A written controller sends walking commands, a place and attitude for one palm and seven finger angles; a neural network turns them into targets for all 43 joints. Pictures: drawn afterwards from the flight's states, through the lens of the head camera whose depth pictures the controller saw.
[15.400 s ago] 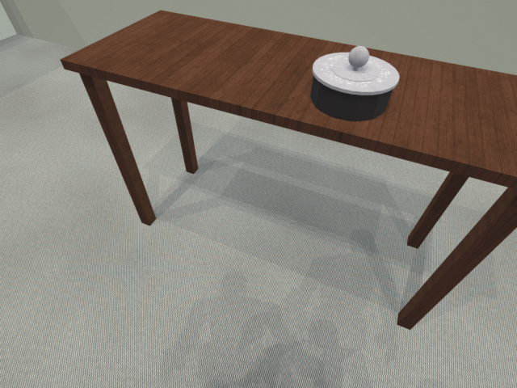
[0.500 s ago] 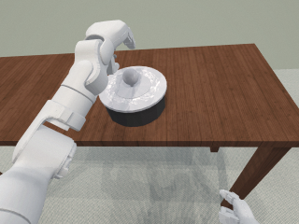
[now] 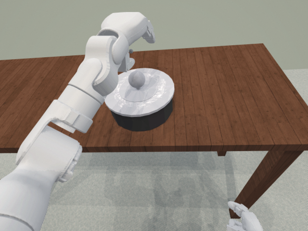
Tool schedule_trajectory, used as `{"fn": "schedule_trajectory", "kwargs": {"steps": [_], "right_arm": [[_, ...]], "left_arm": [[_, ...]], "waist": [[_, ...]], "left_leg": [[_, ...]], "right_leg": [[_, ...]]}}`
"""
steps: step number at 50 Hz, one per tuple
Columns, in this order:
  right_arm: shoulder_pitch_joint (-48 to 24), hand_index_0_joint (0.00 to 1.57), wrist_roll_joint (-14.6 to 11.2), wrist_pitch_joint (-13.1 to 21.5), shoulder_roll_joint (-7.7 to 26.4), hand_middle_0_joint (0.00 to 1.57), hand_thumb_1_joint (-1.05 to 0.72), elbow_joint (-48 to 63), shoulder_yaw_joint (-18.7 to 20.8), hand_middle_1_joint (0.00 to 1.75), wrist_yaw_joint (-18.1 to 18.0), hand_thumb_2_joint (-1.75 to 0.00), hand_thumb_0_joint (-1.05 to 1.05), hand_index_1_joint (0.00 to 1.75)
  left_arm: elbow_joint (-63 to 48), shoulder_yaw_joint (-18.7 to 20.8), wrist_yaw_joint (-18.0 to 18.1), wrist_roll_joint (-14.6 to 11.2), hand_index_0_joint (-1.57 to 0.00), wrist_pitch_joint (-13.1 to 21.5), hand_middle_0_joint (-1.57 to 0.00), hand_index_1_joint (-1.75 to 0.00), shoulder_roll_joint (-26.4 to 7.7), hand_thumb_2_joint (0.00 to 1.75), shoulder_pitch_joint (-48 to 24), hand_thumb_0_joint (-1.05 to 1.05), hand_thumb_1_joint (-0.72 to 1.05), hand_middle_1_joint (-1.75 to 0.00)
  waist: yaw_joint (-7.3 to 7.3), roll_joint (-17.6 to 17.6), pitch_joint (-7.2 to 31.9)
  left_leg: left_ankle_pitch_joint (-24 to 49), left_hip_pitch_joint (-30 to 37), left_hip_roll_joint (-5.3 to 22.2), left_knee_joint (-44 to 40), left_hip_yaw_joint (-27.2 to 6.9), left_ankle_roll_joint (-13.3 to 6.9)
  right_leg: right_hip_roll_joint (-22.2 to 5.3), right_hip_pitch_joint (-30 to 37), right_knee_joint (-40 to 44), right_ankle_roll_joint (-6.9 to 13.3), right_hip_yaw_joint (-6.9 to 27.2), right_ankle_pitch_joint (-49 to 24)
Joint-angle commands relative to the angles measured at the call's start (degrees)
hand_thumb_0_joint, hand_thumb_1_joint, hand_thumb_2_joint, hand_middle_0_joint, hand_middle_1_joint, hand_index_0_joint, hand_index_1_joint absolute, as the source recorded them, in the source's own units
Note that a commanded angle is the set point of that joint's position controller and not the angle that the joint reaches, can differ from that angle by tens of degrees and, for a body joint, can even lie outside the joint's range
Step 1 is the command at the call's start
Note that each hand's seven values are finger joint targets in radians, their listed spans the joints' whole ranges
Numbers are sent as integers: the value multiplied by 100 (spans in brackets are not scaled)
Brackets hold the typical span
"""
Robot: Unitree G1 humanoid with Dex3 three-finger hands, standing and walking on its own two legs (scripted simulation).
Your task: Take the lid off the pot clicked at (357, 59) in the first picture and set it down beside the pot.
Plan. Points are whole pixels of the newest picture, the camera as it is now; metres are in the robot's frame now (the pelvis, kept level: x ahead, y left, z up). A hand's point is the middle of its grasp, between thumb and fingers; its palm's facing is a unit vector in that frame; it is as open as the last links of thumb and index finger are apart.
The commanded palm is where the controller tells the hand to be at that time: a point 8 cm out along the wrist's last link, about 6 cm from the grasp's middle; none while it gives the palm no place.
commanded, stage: move the open hand above the knob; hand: left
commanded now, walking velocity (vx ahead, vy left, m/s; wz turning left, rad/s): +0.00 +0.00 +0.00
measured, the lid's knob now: (136, 79) +0.47 +0.06 +0.17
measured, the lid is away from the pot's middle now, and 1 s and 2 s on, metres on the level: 0.00 0.00 0.00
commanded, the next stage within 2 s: lower the open fingers around the knob in 1.86 s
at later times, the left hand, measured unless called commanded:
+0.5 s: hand (125, 68) +0.42 +0.07 +0.24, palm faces -0.04 -0.04 -1.00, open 10.1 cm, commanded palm +0.40 +0.08 +0.31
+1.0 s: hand (124, 49) +0.44 +0.06 +0.27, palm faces -0.01 -0.07 -1.00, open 10.1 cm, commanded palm +0.40 +0.08 +0.31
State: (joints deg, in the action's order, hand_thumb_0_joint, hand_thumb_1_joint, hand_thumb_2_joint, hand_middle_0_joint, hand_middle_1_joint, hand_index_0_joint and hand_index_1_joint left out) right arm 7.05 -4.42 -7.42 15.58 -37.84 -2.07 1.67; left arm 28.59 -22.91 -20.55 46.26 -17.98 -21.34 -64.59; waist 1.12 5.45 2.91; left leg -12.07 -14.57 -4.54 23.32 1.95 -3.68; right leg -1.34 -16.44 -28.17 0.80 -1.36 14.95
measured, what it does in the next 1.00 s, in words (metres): stands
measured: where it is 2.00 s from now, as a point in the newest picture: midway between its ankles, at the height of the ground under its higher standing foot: outside the picture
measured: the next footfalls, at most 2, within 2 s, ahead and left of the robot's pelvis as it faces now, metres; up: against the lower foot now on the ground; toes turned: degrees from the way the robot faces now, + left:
none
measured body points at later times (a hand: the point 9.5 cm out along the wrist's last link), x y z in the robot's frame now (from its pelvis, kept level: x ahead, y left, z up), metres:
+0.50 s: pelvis -0.01 -0.02 +0.00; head -0.01 -0.06 +0.45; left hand +0.42 +0.07 +0.29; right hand +0.20 -0.23 -0.11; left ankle +0.00 +0.08 -0.74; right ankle -0.01 -0.11 -0.74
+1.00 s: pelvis -0.01 -0.02 +0.00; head +0.00 -0.07 +0.45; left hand +0.44 +0.07 +0.33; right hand +0.17 -0.25 -0.12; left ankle +0.00 +0.08 -0.74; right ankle -0.01 -0.11 -0.74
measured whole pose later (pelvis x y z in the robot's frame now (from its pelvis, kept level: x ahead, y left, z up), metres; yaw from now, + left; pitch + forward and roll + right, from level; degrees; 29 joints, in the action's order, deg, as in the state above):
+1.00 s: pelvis -0.01 -0.02 +0.00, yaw +0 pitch +3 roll +2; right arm 5.1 -5.0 -8.7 16.2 -37.5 -2.8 0.9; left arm 30.5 -18.5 -22.1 45.8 -19.3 -24.0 -63.5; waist 1.1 5.4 3.0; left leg -11.7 -14.1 -3.2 23.2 2.0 -2.3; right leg -0.1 -16.4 -28.5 2.1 -1.4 14.7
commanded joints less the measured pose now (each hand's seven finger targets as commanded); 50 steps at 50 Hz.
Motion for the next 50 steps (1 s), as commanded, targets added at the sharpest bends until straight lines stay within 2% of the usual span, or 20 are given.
{"fn": "schedule_trajectory", "kwargs": {"steps": [1,2,5,9,10,11,14,16,20,26,30,32,35,37,40,41,43,45,47,50], "right_arm": [[-662,20,-6,44,563,20,-90,881,123,30,115,-90,0,30],[-830,20,-57,-28,554,20,-90,1064,121,30,151,-90,0,30],[-1157,20,-135,-186,528,20,-90,1371,210,30,257,-90,0,30],[-1209,20,-80,45,362,20,-90,1306,196,30,191,-90,0,30],[-1088,20,-51,120,437,20,-90,1250,217,30,166,-90,0,30],[-1029,20,-2,187,406,20,-90,1116,158,30,123,-90,0,30],[-888,20,1,35,455,20,-90,786,16,30,24,-90,0,30],[-990,20,-53,-115,511,20,-90,868,22,30,68,-90,0,30],[-1393,20,-152,-266,499,20,-90,1364,147,30,213,-90,0,30],[-1210,20,-74,107,392,20,-90,1128,60,30,-8,-90,0,30],[-860,20,-53,160,501,20,-90,831,62,30,-83,-90,0,30],[-992,20,-46,42,501,20,-90,862,19,30,-50,-90,0,30],[-1128,20,-151,-109,580,20,-90,1165,125,30,108,-90,0,30],[-1410,20,-176,-164,487,20,-90,1326,113,30,142,-90,0,30],[-1318,20,-147,-43,545,20,-90,1301,143,30,45,-90,0,30],[-1249,20,-85,110,440,20,-90,1266,108,30,-9,-90,0,30],[-1058,20,-62,259,397,20,-90,1048,99,30,-84,-90,0,30],[-795,20,-53,257,527,20,-90,889,132,30,-94,-90,0,30],[-857,20,-15,148,532,20,-90,805,55,30,-108,-90,0,30],[-996,20,-112,9,621,20,-90,1094,134,30,43,-90,0,30]], "left_arm": [[395,1082,220,105,-88,-251,-88,-8,-829,174,-1468,0,-43,-8],[233,734,144,66,-88,-279,-88,-8,-411,174,-1136,0,-43,-8],[-1232,365,87,-3,-88,-191,-88,-8,-89,174,-1622,0,-43,-8],[-2858,874,260,346,-88,-136,-88,-8,-1473,174,-4088,0,-43,-8],[-3042,1249,352,143,-88,-40,-88,-8,-1848,174,-4188,0,-43,-8],[-2670,1592,405,339,-88,-90,-88,-8,-2350,174,-4145,0,-43,-8],[-418,1339,324,173,-88,-339,-88,-8,-1625,174,-2467,0,-43,-8],[147,1083,206,66,-88,-326,-88,-8,-1073,174,-1475,0,-43,-8],[-1232,341,31,-52,-88,-272,-88,-8,-125,174,-1206,0,-43,-8],[-2320,1293,287,320,-88,-161,-88,-8,-2231,174,-4404,0,-43,-8],[-563,1425,271,5,-88,-227,-88,-8,-1780,174,-2779,0,-43,-8],[167,1125,119,129,-88,-344,-88,-8,-1299,174,-1959,0,-43,-8],[-159,537,-74,-59,-88,-314,-88,-8,-361,174,-1060,0,-43,-8],[-1010,281,-188,121,-88,-337,-88,-8,-350,174,-1686,0,-43,-8],[-2124,1132,-53,66,-88,-128,-88,-8,-1721,174,-3287,0,-43,-8],[-2468,1394,18,296,-88,-88,-88,-8,-2300,174,-4075,0,-43,-8],[-1927,1506,88,289,-88,-129,-88,-8,-2354,174,-4104,0,-43,-8],[-968,1589,137,33,-88,-150,-88,-8,-2086,174,-3192,0,-43,-8],[174,1461,78,142,-88,-300,-88,-8,-1780,174,-2196,0,-43,-8],[-23,853,-79,-49,-88,-247,-88,-8,-783,174,-1071,0,-43,-8]], "waist": [[-229,-1439,1647],[-214,-1427,1600],[-57,-1206,2046],[24,-334,3075],[10,-327,3132],[-82,-379,3147],[-128,-1296,1535],[-168,-1614,1114],[-83,-1148,1907],[28,-444,2765],[-71,-860,2083],[-161,-1374,1617],[-80,-1393,1543],[-29,-1178,1838],[21,-906,2544],[-39,-716,2953],[-52,-665,2784],[-60,-833,2267],[-178,-1390,1554],[-157,-1334,1519]], "left_leg": [[1697,371,283,-225,-132,176],[1633,339,270,-174,-77,151],[1828,711,256,15,-83,48],[2294,1419,205,133,-295,-13],[2267,1372,198,175,-362,-23],[2204,1233,189,85,-320,8],[1384,292,233,-212,-123,114],[1046,32,271,-273,-9,167],[1341,522,192,35,-14,58],[1150,818,96,2,-213,-39],[1140,417,136,-97,-191,45],[1024,48,183,-168,-83,94],[1082,122,180,-48,-18,60],[1106,373,142,6,21,6],[1195,584,95,45,-106,-85],[1295,729,49,9,-144,-105],[1476,754,79,-15,-191,-79],[1348,511,110,-62,-185,-32],[1043,56,175,-194,-54,46],[1188,93,177,-109,1,59]], "right_leg": [[33,791,181,190,-128,-1876],[20,786,179,172,-119,-1905],[-28,861,208,187,-69,-2045],[67,1085,27,234,78,-2275],[45,1188,84,247,100,-2350],[91,1339,32,251,142,-2390],[35,846,238,178,-12,-1857],[-11,657,307,132,-62,-1532],[-56,922,240,153,2,-1858],[13,1244,214,168,245,-1702],[-39,1150,288,156,133,-1792],[-70,1045,277,105,100,-1759],[-100,964,331,96,45,-1869],[-77,993,307,84,85,-1899],[-103,1434,271,98,226,-2042],[-60,1637,200,93,340,-2157],[-37,1548,142,126,281,-2282],[-39,1336,251,136,172,-2116],[-57,1094,297,83,141,-1807],[-102,1049,309,96,71,-1982]]}}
